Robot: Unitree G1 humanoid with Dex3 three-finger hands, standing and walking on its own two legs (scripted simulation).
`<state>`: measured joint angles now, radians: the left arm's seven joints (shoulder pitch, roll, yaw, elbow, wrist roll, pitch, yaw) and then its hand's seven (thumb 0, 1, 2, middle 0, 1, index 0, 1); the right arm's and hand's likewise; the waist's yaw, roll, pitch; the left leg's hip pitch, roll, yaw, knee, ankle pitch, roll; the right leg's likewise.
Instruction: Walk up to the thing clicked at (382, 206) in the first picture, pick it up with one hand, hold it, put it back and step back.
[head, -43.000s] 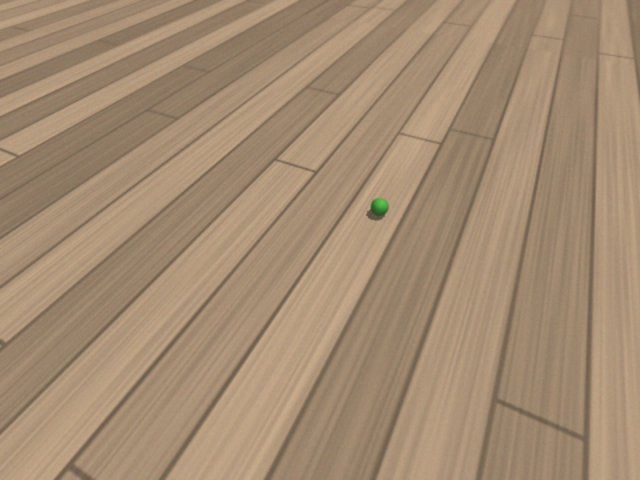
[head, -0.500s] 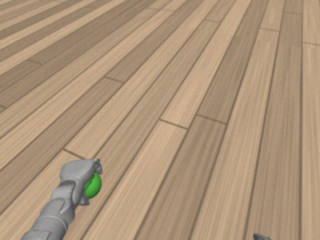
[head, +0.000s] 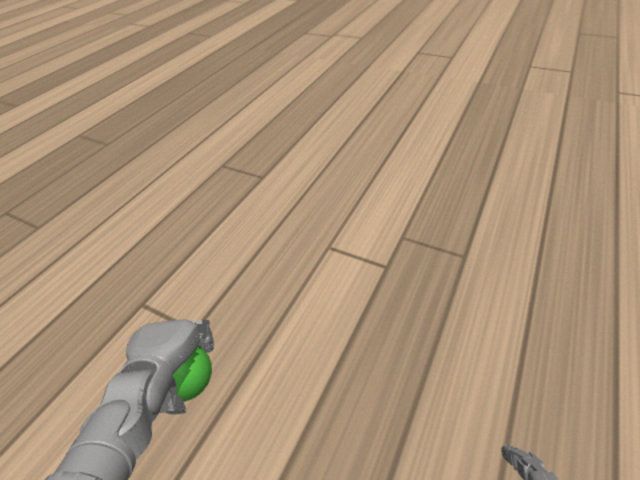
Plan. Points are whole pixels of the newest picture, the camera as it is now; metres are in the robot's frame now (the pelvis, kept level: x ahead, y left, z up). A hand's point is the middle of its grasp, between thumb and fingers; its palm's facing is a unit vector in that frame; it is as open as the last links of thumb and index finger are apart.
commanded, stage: hold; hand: left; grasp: from above
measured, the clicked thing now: (182, 371) +0.31 +0.22 -0.06
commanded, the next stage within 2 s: crouch in 1.20 s
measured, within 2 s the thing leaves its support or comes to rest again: neither
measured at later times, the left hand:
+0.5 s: hand (174, 374) +0.29 +0.21 -0.02, palm faces -0.43 -0.05 -0.90, open 10.6 cm
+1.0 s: hand (175, 362) +0.30 +0.21 -0.01, palm faces -0.44 -0.05 -0.90, open 10.7 cm
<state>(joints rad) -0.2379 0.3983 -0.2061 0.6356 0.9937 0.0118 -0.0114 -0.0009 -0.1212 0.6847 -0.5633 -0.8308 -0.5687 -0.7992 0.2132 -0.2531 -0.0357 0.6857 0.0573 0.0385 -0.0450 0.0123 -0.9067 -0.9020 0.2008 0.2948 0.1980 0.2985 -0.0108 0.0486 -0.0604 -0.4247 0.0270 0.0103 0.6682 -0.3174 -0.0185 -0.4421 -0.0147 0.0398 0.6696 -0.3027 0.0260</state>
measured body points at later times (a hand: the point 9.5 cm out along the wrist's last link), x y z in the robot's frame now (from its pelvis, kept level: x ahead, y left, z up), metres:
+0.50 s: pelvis +0.00 +0.00 +0.01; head +0.01 -0.03 +0.46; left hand +0.31 +0.22 +0.03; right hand +0.15 -0.26 -0.11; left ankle +0.01 +0.13 -0.72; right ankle +0.02 -0.14 -0.72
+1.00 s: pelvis +0.01 +0.00 +0.01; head +0.02 -0.03 +0.46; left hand +0.32 +0.21 +0.04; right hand +0.16 -0.26 -0.10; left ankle +0.01 +0.13 -0.72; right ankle +0.02 -0.14 -0.72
